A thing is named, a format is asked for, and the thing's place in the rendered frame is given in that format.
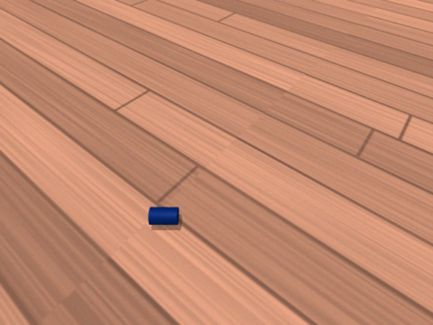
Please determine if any can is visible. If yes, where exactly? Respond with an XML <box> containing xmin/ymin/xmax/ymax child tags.
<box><xmin>148</xmin><ymin>207</ymin><xmax>179</xmax><ymax>225</ymax></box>

